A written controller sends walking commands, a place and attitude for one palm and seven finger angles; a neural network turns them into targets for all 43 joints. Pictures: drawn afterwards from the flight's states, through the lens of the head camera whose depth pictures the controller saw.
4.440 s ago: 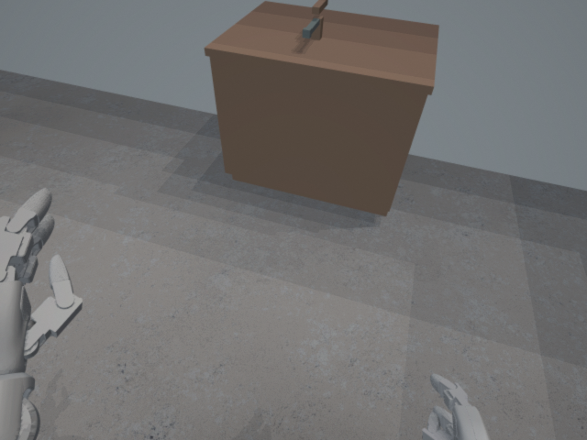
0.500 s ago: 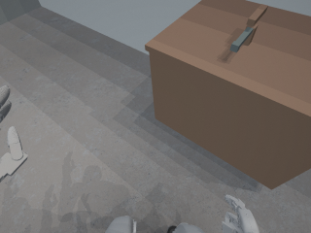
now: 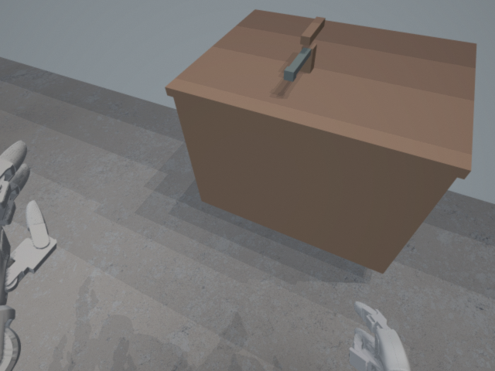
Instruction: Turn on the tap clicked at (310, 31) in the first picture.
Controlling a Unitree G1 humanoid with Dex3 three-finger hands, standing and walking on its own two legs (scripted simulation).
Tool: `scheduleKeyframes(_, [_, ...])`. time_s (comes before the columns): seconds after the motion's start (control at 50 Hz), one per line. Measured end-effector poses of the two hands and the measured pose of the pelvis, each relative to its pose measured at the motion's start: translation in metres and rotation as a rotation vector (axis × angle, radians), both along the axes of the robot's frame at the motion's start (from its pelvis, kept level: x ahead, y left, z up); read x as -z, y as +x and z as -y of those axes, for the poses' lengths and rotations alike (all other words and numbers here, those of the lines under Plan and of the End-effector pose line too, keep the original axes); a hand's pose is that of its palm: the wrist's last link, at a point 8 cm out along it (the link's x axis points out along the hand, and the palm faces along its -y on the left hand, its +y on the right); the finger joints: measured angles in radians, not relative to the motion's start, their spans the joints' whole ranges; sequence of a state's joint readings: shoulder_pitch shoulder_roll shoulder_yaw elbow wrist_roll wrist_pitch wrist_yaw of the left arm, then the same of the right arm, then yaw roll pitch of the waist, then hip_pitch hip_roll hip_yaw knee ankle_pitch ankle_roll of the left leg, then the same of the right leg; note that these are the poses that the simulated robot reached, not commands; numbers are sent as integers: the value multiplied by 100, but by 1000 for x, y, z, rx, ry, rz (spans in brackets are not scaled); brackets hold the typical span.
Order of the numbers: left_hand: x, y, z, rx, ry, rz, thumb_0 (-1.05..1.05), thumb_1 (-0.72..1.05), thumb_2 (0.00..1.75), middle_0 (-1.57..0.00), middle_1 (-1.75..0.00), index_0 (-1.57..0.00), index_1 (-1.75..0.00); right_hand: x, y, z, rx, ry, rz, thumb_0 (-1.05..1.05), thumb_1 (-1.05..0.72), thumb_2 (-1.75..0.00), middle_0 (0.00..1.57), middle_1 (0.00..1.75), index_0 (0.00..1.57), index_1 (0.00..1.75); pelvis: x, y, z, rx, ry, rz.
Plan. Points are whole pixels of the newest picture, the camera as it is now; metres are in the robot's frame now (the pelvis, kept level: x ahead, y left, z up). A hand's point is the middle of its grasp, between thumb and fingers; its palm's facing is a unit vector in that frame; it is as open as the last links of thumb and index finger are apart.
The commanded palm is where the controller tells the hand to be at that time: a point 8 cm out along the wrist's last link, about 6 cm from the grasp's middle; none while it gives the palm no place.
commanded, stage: turn to face it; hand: left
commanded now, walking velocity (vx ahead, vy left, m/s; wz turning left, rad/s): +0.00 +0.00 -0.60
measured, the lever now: (290, 74) +0.84 -0.01 +0.03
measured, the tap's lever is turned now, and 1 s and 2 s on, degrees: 0 0 0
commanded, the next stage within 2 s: take the last steps up to it in 1.12 s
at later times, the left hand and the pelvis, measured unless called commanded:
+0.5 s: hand (145, 244) +0.22 +0.14 +0.18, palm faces +0.14 -0.90 -0.41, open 7.4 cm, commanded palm +0.17 +0.20 +0.19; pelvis -0.06 -0.03 +0.01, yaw -16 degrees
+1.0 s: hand (258, 278) +0.19 +0.01 +0.19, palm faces -0.16 -0.83 -0.54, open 7.4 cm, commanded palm +0.16 +0.09 +0.19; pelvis -0.12 -0.06 +0.01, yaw -33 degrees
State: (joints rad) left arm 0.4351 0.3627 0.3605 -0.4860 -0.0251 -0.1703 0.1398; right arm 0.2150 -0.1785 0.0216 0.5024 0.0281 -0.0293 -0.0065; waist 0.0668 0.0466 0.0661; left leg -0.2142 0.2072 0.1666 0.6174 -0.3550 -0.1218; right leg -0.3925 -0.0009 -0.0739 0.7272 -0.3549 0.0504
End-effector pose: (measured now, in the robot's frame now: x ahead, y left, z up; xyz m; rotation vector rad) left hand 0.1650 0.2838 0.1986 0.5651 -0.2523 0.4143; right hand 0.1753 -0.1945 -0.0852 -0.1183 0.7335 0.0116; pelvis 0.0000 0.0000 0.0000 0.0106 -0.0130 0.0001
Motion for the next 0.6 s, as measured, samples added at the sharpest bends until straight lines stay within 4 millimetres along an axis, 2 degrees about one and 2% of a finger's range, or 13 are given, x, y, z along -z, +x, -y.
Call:
scheduleKeyframes(0.06, [6, 17, 28, 62, 14, 6, 1, 90, 90, -21, -30, -21, -30, 22, -20, 17, 18, 14, -52, 0, -91, -89, 20, 30, 20, 30, 9, -10, 16, 22, -14, 14])
scheduleKeyframes(0.12, [6, 28, 52, 136, -8, -11, 1, 89, 90, -21, -30, -21, -30, 28, -44, 42, 75, -9, -129, 1, -91, -89, 20, 30, 20, 30, 5, -20, 24, 64, 6, 6])
scheduleKeyframes(0.22, [-8, 30, 81, 263, 44, -43, 1, 89, 90, -22, -30, -21, -30, 15, -84, 84, 205, -60, -181, 1, -91, -89, 20, 30, 20, 30, -6, -28, 33, 128, 26, -13])
scheduleKeyframes(0.28, [-18, 28, 87, 301, 77, -34, 1, 89, 90, -22, -30, -21, -30, 5, -104, 105, 269, -96, -186, 1, -91, -89, 20, 30, 20, 30, -10, -32, 36, 166, 36, -26])
scheduleKeyframes(0.34, [-19, 27, 87, 307, 68, -22, 1, 89, 90, -22, -30, -22, -30, -4, -119, 120, 317, -125, -177, 1, -91, -90, 20, 30, 20, 30, -13, -36, 36, 202, 44, -34])
scheduleKeyframes(0.46, [-3, 24, 90, 332, -41, -2, 1, 89, 90, -22, -30, -21, -30, -21, -137, 127, 361, -161, -125, 1, -91, -90, 20, 30, 20, 30, -11, -50, 31, 263, 41, -42])
scheduleKeyframes(0.54, [0, 21, 99, 389, -48, 18, 1, 89, 90, -21, -30, -21, -30, -27, -148, 119, 385, -155, -66, 1, -91, -90, 20, 30, 20, 30, -8, -64, 29, 309, 38, -18])
scheduleKeyframes(0.6, [-3, 20, 109, 410, -25, 16, 1, 89, 90, -21, -30, -21, -30, -24, -156, 109, 412, -100, -25, 1, -91, -90, 20, 30, 20, 30, -8, -70, 33, 353, 25, -7])
